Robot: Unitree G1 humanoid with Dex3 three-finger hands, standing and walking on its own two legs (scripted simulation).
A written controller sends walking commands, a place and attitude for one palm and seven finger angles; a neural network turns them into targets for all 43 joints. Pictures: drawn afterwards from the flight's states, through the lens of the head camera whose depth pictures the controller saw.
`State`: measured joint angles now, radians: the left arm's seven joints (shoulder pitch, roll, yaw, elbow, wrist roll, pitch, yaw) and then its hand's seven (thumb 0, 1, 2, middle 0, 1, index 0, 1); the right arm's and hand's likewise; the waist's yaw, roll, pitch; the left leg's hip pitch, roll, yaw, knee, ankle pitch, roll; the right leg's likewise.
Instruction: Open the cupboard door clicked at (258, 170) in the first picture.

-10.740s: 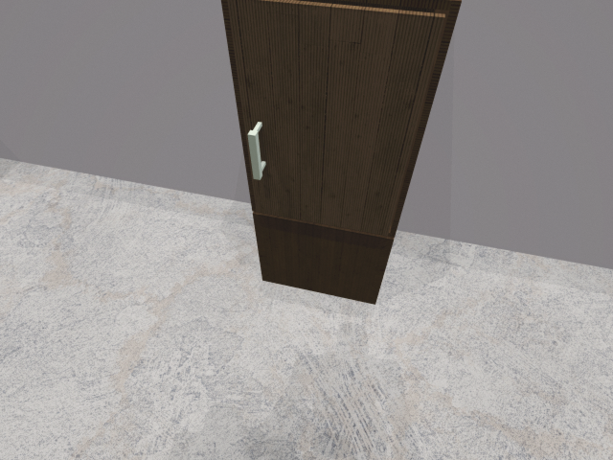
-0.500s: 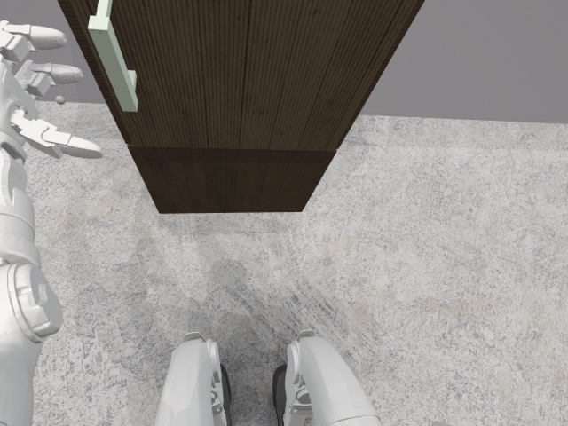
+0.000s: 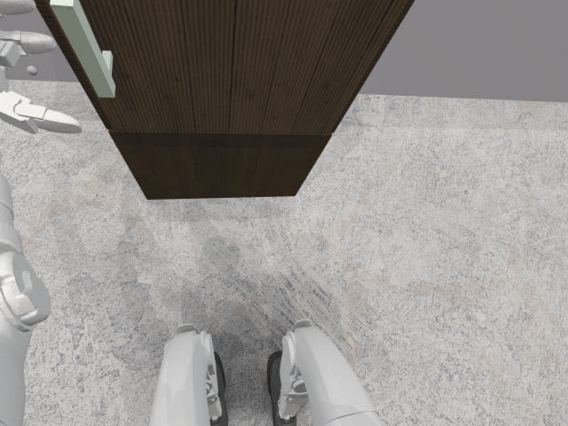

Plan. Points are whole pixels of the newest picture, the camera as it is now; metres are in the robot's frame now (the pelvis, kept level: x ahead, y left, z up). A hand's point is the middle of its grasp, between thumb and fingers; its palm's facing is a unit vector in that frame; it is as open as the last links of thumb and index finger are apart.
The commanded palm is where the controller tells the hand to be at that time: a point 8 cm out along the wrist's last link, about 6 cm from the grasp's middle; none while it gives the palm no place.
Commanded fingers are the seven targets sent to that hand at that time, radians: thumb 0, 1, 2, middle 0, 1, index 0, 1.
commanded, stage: move the hooked fingers beside the handle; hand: left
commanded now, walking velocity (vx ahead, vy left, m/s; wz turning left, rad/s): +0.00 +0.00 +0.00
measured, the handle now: (90, 37) +0.57 +0.20 +0.06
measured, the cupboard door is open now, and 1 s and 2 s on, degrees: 0 0 0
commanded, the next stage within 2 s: slide the fingers in behind the handle in 0.40 s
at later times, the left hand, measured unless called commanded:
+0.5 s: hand (36, 74) +0.53 +0.25 +0.04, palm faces +0.04 -1.00 -0.04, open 14.0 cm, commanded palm +0.52 +0.27 +0.05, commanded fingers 0.00 -0.50 0.30 -0.30 -1.20 -0.30 -1.20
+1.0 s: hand (52, 75) +0.53 +0.24 +0.04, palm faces +0.06 -1.00 -0.02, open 14.2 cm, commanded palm +0.52 +0.24 +0.05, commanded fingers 0.00 -0.50 0.30 -0.30 -1.20 -0.30 -1.20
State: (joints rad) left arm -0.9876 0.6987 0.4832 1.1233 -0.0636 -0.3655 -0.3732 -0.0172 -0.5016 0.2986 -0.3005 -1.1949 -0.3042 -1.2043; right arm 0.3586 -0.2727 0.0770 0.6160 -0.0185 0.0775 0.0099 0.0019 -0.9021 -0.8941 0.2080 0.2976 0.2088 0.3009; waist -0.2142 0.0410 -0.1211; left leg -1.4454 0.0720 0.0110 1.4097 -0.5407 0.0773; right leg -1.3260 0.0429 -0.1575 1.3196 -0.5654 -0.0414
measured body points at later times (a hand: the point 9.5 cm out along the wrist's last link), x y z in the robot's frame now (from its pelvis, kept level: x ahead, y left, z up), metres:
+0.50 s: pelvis +0.00 +0.00 +0.00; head +0.19 +0.05 +0.40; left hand +0.52 +0.31 +0.05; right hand +0.02 -0.27 -0.10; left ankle +0.04 +0.08 -0.59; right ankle +0.02 -0.11 -0.59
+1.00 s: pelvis +0.00 +0.00 +0.00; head +0.19 +0.05 +0.41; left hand +0.52 +0.29 +0.05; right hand +0.01 -0.27 -0.09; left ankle +0.04 +0.08 -0.59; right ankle +0.02 -0.11 -0.59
